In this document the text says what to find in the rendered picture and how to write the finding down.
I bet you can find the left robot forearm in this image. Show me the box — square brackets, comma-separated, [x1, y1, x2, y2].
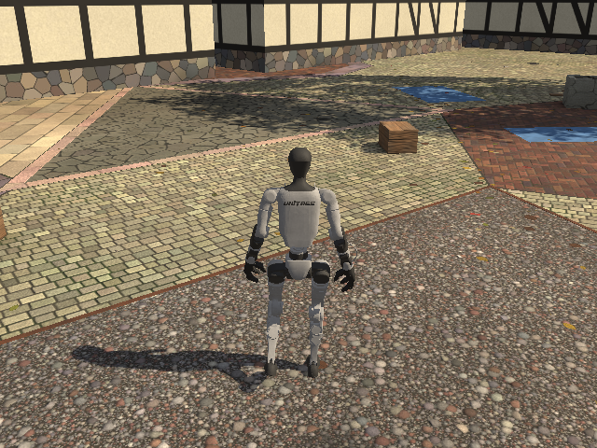
[245, 224, 264, 264]

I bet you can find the left robot hand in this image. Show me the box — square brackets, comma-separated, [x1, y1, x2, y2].
[243, 261, 266, 283]

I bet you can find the robot left upper arm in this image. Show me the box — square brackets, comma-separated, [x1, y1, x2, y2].
[255, 188, 280, 239]

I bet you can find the humanoid robot torso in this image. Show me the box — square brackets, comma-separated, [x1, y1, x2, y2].
[277, 183, 321, 280]

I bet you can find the robot right thigh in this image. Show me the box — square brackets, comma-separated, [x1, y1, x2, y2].
[309, 259, 330, 323]

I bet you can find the robot right upper arm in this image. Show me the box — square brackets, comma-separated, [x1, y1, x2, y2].
[319, 188, 343, 241]

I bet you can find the right robot forearm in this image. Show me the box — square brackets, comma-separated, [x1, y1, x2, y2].
[334, 226, 354, 271]

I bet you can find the right robot hand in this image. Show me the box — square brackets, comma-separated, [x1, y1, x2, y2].
[334, 267, 355, 292]

